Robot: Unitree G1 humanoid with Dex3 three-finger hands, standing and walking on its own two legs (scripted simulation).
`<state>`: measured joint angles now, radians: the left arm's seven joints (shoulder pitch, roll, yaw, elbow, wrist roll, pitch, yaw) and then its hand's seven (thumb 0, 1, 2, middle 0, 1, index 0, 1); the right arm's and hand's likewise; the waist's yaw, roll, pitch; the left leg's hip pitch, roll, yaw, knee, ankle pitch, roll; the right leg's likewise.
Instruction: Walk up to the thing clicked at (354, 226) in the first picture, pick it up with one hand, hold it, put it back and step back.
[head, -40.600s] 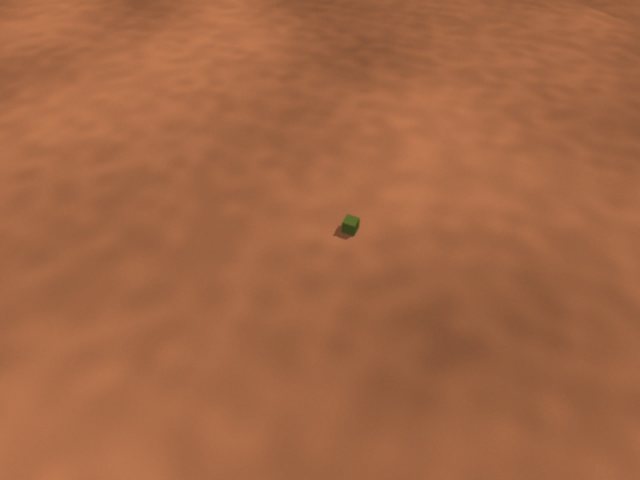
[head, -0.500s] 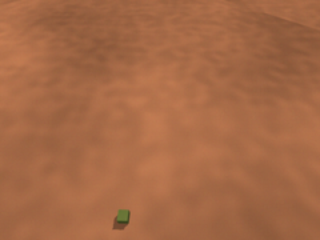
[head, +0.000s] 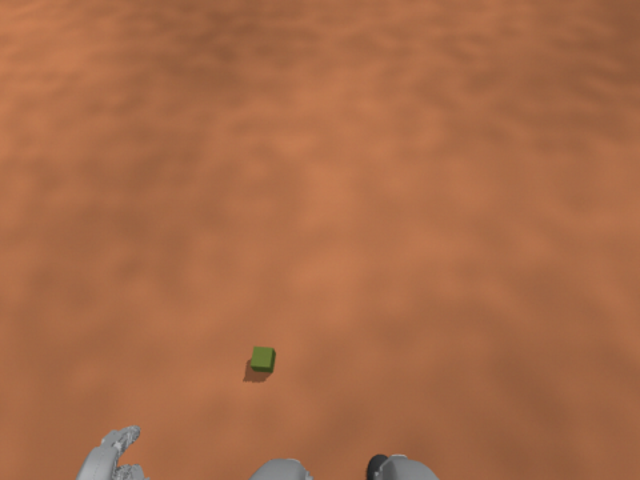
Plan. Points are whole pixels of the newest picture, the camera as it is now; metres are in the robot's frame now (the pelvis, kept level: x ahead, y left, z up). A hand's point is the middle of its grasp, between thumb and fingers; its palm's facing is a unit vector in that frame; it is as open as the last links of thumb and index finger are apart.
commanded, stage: step back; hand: left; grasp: from above
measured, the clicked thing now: (263, 359) +0.48 +0.24 -0.73
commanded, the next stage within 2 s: none
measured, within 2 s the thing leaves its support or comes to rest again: neither
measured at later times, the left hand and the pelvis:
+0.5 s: hand out of the picture -0.05 +0.31 -0.16, palm faces -0.04 -0.92 -0.39, open 7.4 cm; pelvis -0.14 +0.04 +0.00, yaw -3 degrees
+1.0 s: hand out of the picture -0.14 +0.31 -0.15, palm faces -0.02 -0.93 -0.37, open 7.4 cm; pelvis -0.30 +0.05 -0.01, yaw -1 degrees
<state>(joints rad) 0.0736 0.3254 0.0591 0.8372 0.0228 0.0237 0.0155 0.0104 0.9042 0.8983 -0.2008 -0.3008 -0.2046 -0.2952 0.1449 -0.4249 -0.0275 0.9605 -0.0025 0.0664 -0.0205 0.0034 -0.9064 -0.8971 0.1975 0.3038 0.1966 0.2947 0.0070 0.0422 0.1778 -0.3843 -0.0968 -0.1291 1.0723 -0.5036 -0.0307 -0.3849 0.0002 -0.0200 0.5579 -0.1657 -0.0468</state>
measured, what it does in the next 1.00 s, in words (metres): walks backwards: left foot, then right foot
